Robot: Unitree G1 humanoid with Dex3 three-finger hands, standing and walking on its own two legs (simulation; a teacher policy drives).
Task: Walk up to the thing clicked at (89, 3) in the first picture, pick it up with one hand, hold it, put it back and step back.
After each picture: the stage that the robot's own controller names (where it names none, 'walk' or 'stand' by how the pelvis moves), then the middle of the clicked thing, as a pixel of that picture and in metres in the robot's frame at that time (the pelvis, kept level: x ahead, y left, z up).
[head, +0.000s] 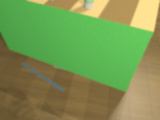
stand; out of the picture +1.03 -0.01 +0.05
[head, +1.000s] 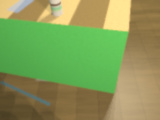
walk; out of the picture +0.91 +0.22 +0.07
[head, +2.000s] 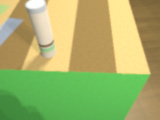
walk; (43, 31) +0.54 +0.21 +0.08
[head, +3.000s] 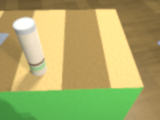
walk; (32, 50) +0.47 +0.22 +0.05
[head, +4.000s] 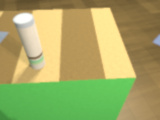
stand; (31, 44) +0.51 +0.25 +0.05
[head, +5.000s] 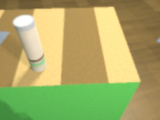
stand; (32, 46) +0.49 +0.23 +0.05
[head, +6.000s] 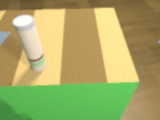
stand; (32, 46) +0.50 +0.24 +0.05
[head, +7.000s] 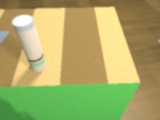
stand; (31, 46) +0.49 +0.24 +0.05
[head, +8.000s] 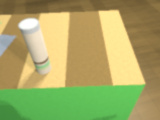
rise first; (37, 49) +0.49 +0.24 +0.05
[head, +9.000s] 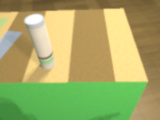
go down; (42, 44) +0.51 +0.23 +0.06
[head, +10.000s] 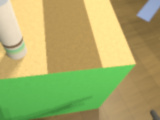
go down; (6, 28) +0.49 +0.22 +0.09
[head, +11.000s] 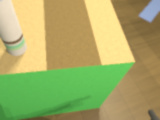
approach; (6, 24) +0.50 +0.22 +0.09
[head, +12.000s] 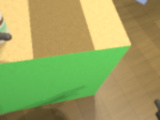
close; out of the picture +0.52 +0.23 +0.13
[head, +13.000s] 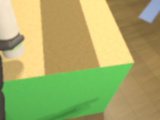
lift; (2, 20) +0.48 +0.22 +0.16
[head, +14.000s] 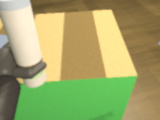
lift; (25, 45) +0.33 +0.17 +0.23
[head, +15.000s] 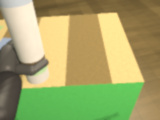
hold; (28, 42) +0.34 +0.17 +0.23
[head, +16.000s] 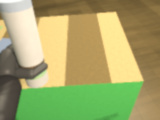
hold; (27, 46) +0.34 +0.17 +0.22
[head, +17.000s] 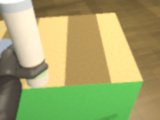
crouch; (28, 46) +0.34 +0.17 +0.22
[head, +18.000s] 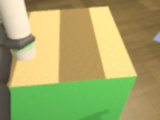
crouch; (15, 20) +0.44 +0.20 +0.23
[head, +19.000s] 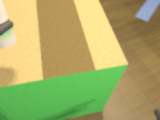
lower; out of the picture +0.52 +0.23 +0.18
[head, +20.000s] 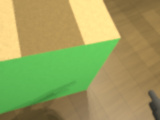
lower; out of the picture +0.56 +0.23 +0.14
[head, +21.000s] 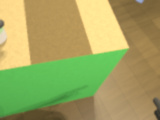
lower; out of the picture +0.53 +0.23 +0.13
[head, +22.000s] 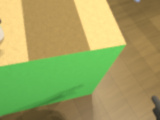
lower; out of the picture +0.54 +0.23 +0.13
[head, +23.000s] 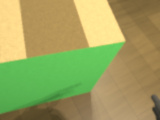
loosen; out of the picture +0.55 +0.24 +0.14
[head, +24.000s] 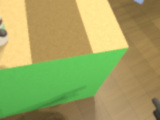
withdraw; out of the picture +0.53 +0.23 +0.13
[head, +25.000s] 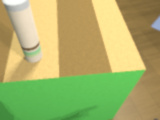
sink last; (26, 32) +0.50 +0.21 +0.10
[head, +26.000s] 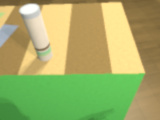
stand; (38, 35) +0.53 +0.24 +0.08
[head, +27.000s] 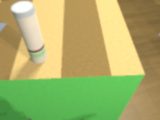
stand; (32, 36) +0.50 +0.22 +0.08
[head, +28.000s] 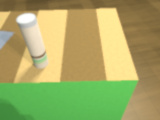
stand; (34, 43) +0.52 +0.24 +0.05
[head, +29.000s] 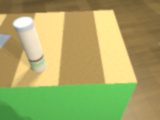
stand; (32, 47) +0.51 +0.24 +0.05
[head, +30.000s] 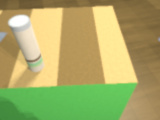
stand; (29, 46) +0.49 +0.25 +0.05
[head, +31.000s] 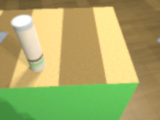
stand; (31, 46) +0.49 +0.24 +0.05
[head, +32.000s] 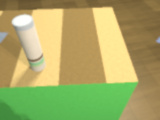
stand; (31, 46) +0.50 +0.24 +0.05
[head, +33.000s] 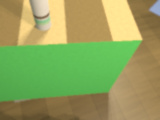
walk; (38, 2) +0.62 +0.20 +0.06
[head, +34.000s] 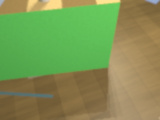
walk; out of the picture +0.93 +0.30 +0.07
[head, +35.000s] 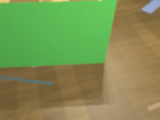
stand; out of the picture +1.15 +0.24 +0.07
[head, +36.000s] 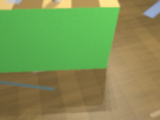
stand; out of the picture +1.12 +0.22 +0.05
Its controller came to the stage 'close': yes
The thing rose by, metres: 0.21
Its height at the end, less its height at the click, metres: +0.00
